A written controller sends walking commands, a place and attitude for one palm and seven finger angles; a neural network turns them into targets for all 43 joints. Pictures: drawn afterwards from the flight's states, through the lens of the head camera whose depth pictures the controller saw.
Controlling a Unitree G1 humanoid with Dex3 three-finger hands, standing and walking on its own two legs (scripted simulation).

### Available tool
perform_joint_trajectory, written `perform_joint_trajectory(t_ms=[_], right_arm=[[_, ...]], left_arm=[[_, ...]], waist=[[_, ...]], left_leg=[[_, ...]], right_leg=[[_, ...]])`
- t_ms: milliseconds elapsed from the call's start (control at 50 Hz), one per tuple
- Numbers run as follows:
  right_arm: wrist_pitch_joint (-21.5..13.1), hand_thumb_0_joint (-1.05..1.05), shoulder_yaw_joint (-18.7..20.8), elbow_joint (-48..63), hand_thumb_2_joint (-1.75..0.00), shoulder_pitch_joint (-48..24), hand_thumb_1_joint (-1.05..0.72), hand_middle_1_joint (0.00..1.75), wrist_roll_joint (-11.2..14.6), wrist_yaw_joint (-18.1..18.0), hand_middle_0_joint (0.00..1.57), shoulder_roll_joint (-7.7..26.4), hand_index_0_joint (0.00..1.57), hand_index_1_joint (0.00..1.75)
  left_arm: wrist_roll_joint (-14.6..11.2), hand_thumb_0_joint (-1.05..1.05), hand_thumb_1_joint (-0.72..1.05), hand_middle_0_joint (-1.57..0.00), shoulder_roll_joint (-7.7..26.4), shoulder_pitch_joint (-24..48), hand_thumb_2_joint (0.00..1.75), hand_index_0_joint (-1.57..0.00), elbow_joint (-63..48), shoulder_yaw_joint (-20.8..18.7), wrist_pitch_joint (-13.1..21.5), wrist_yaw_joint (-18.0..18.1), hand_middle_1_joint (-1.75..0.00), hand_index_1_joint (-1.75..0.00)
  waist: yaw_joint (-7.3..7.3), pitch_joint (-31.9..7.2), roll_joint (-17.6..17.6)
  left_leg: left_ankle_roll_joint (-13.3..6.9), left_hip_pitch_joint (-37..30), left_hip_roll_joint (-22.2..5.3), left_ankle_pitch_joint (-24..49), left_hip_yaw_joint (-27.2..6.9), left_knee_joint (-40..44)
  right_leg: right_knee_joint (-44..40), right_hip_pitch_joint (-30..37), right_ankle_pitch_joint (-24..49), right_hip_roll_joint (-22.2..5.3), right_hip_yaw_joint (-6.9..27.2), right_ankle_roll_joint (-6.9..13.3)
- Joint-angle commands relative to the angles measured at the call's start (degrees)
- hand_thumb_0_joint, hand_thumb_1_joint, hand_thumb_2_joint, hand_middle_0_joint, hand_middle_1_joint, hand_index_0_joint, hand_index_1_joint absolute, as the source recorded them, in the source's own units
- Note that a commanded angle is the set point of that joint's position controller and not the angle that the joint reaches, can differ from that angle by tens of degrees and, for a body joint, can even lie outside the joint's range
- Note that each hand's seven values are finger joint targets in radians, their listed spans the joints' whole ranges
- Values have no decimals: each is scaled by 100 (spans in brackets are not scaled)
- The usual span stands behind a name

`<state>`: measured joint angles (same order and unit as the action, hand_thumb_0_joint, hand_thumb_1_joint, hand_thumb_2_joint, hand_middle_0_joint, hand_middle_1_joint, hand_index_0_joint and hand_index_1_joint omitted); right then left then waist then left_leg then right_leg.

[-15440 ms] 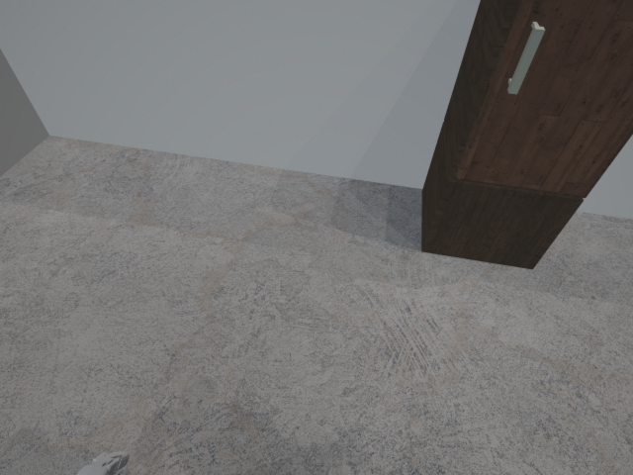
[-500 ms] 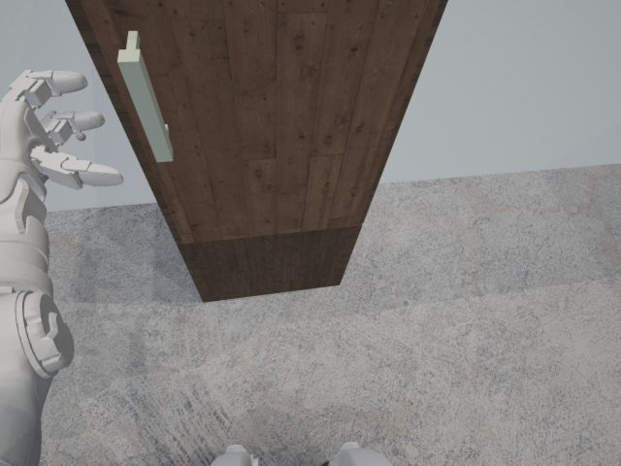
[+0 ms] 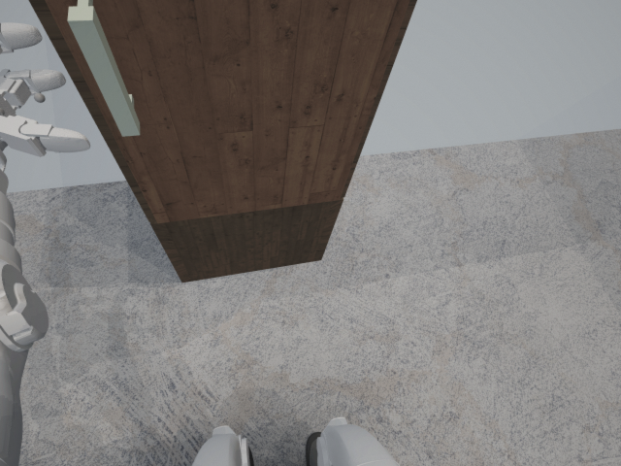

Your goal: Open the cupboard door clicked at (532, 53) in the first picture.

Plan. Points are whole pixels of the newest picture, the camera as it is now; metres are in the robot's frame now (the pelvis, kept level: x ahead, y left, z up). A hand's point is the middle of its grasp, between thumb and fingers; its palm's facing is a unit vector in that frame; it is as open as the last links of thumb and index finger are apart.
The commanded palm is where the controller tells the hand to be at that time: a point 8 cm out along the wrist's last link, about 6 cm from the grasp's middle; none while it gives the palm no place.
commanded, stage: move the hooked fingers beside the handle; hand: left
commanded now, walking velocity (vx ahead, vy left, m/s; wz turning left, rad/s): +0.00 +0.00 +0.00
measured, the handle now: (110, 68) +0.57 +0.19 +0.12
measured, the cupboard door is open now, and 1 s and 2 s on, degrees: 0 0 0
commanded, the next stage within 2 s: slide the fingers in behind the handle in 0.24 s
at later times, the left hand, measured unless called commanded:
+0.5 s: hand (37, 104) +0.52 +0.25 +0.11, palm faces +0.09 -1.00 +0.00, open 14.0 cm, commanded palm +0.49 +0.29 +0.11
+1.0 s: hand (90, 107) +0.52 +0.20 +0.11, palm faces +0.09 -1.00 -0.01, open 14.0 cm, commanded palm +0.49 +0.24 +0.11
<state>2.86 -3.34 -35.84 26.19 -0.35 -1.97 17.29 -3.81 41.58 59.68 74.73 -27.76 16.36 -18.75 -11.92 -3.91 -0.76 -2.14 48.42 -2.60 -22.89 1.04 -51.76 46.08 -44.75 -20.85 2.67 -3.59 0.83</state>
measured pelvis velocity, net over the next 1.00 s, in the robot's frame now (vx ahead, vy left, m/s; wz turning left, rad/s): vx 0.00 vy -0.01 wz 0.02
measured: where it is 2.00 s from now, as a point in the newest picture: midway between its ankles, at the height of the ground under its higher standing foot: outside the picture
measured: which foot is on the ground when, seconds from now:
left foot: down 0.00-1.00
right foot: down 0.00-1.00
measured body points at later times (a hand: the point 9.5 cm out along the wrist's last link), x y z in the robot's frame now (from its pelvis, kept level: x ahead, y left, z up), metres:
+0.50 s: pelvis +0.02 +0.01 +0.00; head +0.13 +0.04 +0.44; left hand +0.51 +0.31 +0.12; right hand +0.02 -0.26 -0.10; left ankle +0.01 +0.09 -0.69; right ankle +0.01 -0.12 -0.69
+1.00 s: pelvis +0.00 -0.01 +0.00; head +0.11 +0.01 +0.44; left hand +0.50 +0.25 +0.12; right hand +0.00 -0.27 -0.11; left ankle +0.01 +0.09 -0.69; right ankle +0.01 -0.12 -0.69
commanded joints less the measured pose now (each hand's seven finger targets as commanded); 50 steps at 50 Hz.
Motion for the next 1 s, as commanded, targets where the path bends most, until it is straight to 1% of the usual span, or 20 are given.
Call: perform_joint_trajectory(t_ms=[0,100,200,260,300,360,380,400,480,560,600,660,700,780,820,900,920,940,960,980], right_arm=[[-29,0,384,330,-90,972,-90,30,-10,-77,20,1063,20,30],[17,0,454,326,-90,1022,-90,30,-25,-32,20,1060,20,30],[88,0,460,283,-90,1014,-90,30,10,-25,20,1033,20,30],[90,0,467,306,-90,971,-90,30,6,-20,20,1001,20,30],[90,0,474,296,-90,962,-90,30,1,-19,20,1007,20,30],[66,0,489,294,-90,932,-90,30,-10,-10,20,985,20,30],[47,0,492,268,-90,888,-90,30,-10,9,20,949,20,30],[39,0,511,244,-90,897,-90,30,-27,16,20,953,20,30],[44,0,531,215,-90,823,-90,30,-15,58,20,909,20,30],[76,0,501,276,-90,753,-90,30,14,53,20,923,20,30],[61,0,493,318,-90,706,-90,30,8,75,20,880,20,30],[16,0,510,333,-90,687,-90,30,-11,87,20,866,20,30],[-18,0,521,320,-90,671,-90,30,-9,98,20,863,20,30],[-51,0,498,258,-90,638,-90,30,3,106,20,848,20,30],[-61,0,485,255,-90,646,-90,30,11,90,20,878,20,30],[-127,0,469,247,-90,679,-90,30,-8,71,20,870,20,30],[-155,0,464,260,-90,672,-90,30,-12,87,20,845,20,30],[-173,0,465,242,-90,726,-90,30,-23,77,20,863,20,30],[-192,0,473,219,-90,712,-90,30,-28,82,20,863,20,30],[-202,0,486,200,-90,744,-90,30,-37,84,20,871,20,30]], left_arm=[[-10,0,-50,-30,1874,2294,30,-30,-1405,-195,356,66,-120,-120],[-199,0,-50,-30,1701,2111,30,-30,-1792,-296,506,1,-120,-120],[-271,0,-50,-30,1374,1817,30,-30,-1542,-112,304,-104,-120,-120],[-233,0,-50,-30,1236,1803,30,-30,-1676,-22,290,-39,-120,-120],[-261,0,-50,-30,1265,1827,30,-30,-1698,-67,331,26,-120,-120],[-308,0,-50,-30,1204,1986,30,-30,-1974,-82,478,74,-120,-120],[-328,0,-50,-30,892,2158,30,-30,-2127,157,521,68,-120,-120],[-337,0,-50,-30,941,2099,30,-30,-2220,64,566,82,-120,-120],[-399,0,-50,-30,524,1862,30,-30,-2182,265,516,121,-120,-120],[-346,0,-50,-30,718,1739,30,-30,-1937,127,312,235,-120,-120],[-298,0,-50,-30,468,1812,30,-30,-2005,311,302,322,-120,-120],[-266,0,-50,-30,551,2025,30,-30,-2348,229,505,481,-120,-120],[-300,0,-50,-30,483,1922,30,-30,-2279,194,586,536,-120,-120],[-252,0,-50,-30,190,2033,30,-30,-1869,436,531,559,-120,-120],[-190,0,-50,-30,279,2065,30,-30,-1665,436,439,603,-120,-120],[-132,0,-50,-30,401,2436,30,-30,-1746,373,497,739,-120,-120],[-124,0,-50,-30,261,2503,30,-30,-1767,478,536,760,-120,-120],[-133,0,-50,-30,356,2531,30,-30,-1756,362,593,804,-120,-120],[-113,0,-50,-30,384,2678,30,-30,-1844,389,650,828,-120,-120],[-101,0,-50,-30,488,2653,30,-30,-1830,272,692,871,-120,-120]], waist=[[171,-2718,-1053],[225,-3083,-1127],[196,-2604,-918],[210,-2529,-1144],[173,-2442,-826],[211,-2726,-1081],[121,-2760,-1228],[211,-2878,-1270],[203,-2913,-1176],[251,-2616,-839],[234,-2496,-931],[263,-2779,-1004],[255,-2790,-797],[156,-2430,-739],[122,-2203,-557],[97,-2360,-634],[91,-2346,-727],[90,-2409,-558],[55,-2539,-751],[92,-2655,-601]], left_leg=[[3,-2156,54,2124,-432,523],[57,-2710,-2,2662,-464,472],[33,-2528,2,2669,-442,528],[62,-2701,-6,2785,-459,533],[45,-2604,-13,2702,-471,521],[94,-2881,-14,3041,-509,481],[119,-3074,-28,3155,-516,447],[162,-3183,-47,3347,-571,433],[170,-3305,-56,3606,-574,401],[82,-2777,13,3189,-476,469],[84,-2742,34,2994,-469,501],[110,-2935,32,3086,-508,476],[97,-2862,35,2904,-477,466],[64,-2552,72,2339,-438,532],[29,-2280,90,1935,-425,591],[19,-2235,107,1779,-435,576],[25,-2239,119,1702,-430,585],[11,-2219,116,1735,-453,556],[17,-2288,115,1752,-444,536],[17,-2270,114,1735,-455,525]], right_leg=[[-419,855,1611,86,215,0],[-394,819,1853,157,149,20],[-449,790,1924,157,119,9],[-448,598,1850,146,93,19],[-461,637,1844,153,106,6],[-390,655,1976,151,103,27],[-391,531,1984,154,98,15],[-366,546,1980,156,81,32],[-370,534,2083,158,60,12],[-379,823,2186,126,86,2],[-394,746,2051,119,73,9],[-356,814,2072,128,107,19],[-370,863,2047,132,120,17],[-407,772,1773,111,126,12],[-469,767,1556,89,154,0],[-455,768,1447,72,203,0],[-464,736,1371,78,202,3],[-429,793,1402,86,197,16],[-429,755,1420,78,232,-4],[-420,836,1416,80,231,-7]])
